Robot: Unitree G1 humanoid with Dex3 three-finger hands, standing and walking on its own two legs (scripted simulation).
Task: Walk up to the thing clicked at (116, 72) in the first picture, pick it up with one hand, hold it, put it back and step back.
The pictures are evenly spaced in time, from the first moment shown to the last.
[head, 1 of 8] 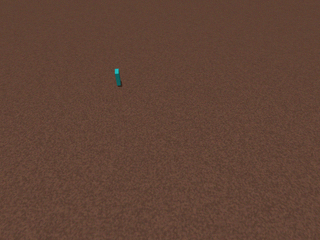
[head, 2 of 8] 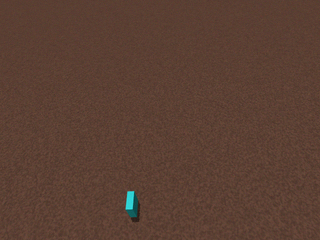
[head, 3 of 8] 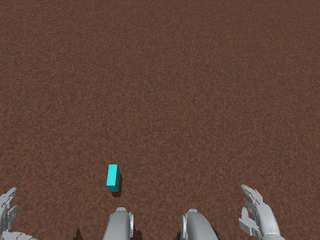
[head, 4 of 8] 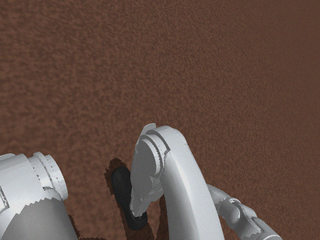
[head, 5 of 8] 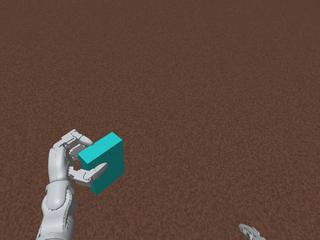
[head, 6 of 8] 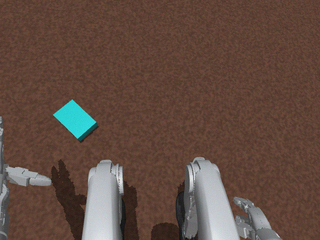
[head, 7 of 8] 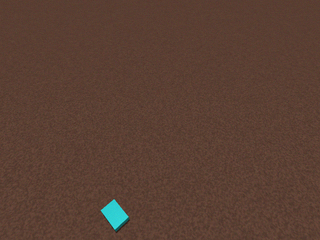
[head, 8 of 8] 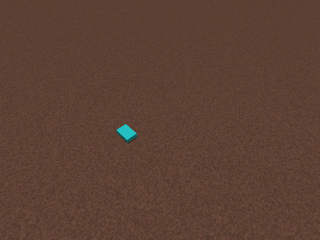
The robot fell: no
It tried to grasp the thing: yes
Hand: left
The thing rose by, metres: 0.66
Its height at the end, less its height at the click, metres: -0.05
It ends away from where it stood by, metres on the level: 0.11
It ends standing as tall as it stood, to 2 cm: no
